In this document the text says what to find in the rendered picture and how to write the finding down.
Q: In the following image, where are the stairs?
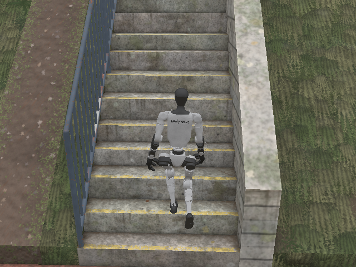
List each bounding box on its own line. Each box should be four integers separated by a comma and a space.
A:
77, 0, 240, 267

